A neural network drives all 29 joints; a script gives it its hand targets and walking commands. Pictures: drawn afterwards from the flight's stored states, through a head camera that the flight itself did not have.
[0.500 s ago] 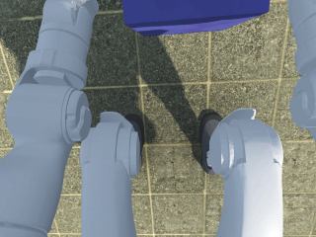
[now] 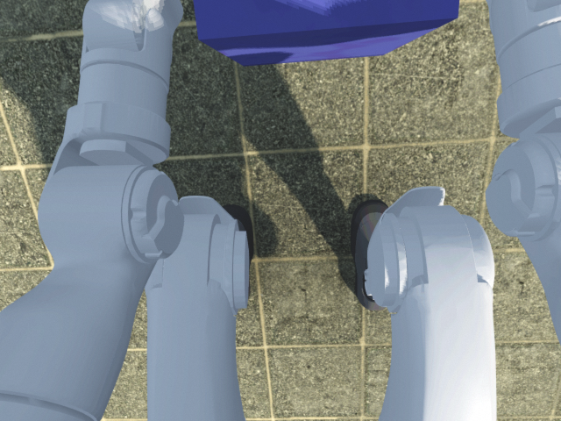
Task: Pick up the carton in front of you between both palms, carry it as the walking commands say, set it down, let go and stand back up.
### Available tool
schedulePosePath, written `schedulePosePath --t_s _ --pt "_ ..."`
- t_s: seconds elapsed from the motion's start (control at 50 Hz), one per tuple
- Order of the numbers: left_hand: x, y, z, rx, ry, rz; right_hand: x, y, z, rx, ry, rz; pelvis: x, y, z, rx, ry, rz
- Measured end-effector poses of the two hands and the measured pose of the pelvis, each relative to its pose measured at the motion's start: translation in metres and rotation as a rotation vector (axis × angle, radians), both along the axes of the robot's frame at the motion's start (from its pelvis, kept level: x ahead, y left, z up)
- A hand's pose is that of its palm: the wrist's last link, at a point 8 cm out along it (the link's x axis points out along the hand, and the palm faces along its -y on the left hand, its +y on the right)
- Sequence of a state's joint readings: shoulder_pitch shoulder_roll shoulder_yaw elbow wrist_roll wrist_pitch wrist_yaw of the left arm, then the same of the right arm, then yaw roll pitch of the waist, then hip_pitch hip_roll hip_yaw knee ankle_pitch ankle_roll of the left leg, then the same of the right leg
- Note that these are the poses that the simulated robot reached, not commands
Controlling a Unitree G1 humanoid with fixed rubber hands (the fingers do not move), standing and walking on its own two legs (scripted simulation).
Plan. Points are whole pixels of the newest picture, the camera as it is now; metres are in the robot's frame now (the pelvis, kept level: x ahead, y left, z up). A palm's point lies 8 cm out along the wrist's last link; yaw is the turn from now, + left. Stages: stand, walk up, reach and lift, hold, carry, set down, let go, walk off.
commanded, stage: reach and lift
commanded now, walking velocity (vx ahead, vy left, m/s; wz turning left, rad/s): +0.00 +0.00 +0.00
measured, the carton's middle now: out of the picture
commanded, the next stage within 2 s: none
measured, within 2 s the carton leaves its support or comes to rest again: leaves its support in 0.04 s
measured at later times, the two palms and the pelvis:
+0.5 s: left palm out of the picture +0.51 +0.12 +0.04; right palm out of the picture +0.50 -0.18 +0.04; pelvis -0.02 +0.01 +0.10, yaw -2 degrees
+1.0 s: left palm out of the picture +0.48 +0.13 +0.19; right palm out of the picture +0.46 -0.17 +0.18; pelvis +0.02 +0.01 +0.22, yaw -3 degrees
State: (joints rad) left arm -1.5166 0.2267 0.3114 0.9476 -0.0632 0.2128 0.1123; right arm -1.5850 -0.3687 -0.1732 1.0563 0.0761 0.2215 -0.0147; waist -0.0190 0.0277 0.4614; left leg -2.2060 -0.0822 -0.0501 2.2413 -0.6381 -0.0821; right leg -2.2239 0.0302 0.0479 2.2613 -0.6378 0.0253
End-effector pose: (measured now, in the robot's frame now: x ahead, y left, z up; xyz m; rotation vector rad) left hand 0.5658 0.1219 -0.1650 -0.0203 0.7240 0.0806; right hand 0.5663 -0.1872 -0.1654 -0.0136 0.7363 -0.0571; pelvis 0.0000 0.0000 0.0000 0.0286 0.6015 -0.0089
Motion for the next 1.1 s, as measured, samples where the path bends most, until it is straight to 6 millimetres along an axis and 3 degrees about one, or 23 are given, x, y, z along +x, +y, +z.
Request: schedulePosePath --t_s 0.06,0.12,0.28,0.4,0.64,0.82,1.1 --pt "-0.001 -0.001 0.008 0.021 -0.003 0.027 -0.003 0.003 0.006 -0.015 -0.002 -0.011 0.003 0.000 0.001 0.000 0.023 -0.001" --pt "-0.003 -0.005 0.030 0.025 -0.026 0.048 -0.007 0.005 0.027 -0.046 -0.021 -0.060 0.004 0.001 0.006 0.000 0.050 -0.004" --pt "-0.025 -0.007 0.125 0.005 -0.064 0.051 -0.030 0.003 0.125 -0.017 -0.058 -0.089 0.000 0.005 0.043 -0.002 0.132 -0.020" --pt "-0.047 -0.005 0.176 0.017 -0.031 0.038 -0.054 0.004 0.176 -0.025 -0.025 -0.087 -0.012 0.007 0.081 -0.005 0.153 -0.027" --pt "-0.059 -0.001 0.234 0.020 -0.051 0.037 -0.067 0.008 0.233 -0.020 -0.044 -0.090 -0.018 0.008 0.127 -0.007 0.166 -0.025" --pt "-0.071 0.002 0.288 0.019 -0.051 0.034 -0.082 0.011 0.284 -0.006 -0.043 -0.104 0.001 0.007 0.168 -0.009 0.147 -0.029" --pt "-0.101 0.008 0.382 0.012 -0.041 0.033 -0.113 0.017 0.379 -0.002 -0.033 -0.118 0.030 0.007 0.250 -0.019 0.024 -0.033"
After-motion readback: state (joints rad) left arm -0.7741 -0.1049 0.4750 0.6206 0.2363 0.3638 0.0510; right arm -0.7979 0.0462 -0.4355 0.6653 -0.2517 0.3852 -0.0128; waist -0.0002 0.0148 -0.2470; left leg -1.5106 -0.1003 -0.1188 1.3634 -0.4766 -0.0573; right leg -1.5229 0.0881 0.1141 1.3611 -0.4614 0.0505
